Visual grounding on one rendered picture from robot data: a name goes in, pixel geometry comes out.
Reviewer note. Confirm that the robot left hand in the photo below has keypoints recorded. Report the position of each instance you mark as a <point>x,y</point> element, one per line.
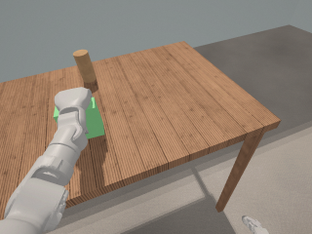
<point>76,96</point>

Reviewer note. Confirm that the robot right hand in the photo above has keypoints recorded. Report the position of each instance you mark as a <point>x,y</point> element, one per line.
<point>254,225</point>

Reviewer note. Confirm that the sponge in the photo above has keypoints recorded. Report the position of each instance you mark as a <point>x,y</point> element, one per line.
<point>94,122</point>

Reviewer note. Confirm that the left robot upper arm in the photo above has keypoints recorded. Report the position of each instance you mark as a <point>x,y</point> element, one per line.
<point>39,207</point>

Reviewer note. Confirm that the robot left forearm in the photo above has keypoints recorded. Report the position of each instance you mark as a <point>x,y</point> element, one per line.
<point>57,163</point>

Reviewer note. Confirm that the table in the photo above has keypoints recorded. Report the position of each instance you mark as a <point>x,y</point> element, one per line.
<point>160,108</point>

